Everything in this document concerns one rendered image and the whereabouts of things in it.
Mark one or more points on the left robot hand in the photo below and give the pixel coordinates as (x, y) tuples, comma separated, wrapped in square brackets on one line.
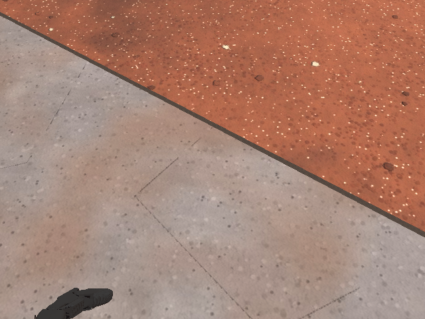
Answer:
[(73, 302)]

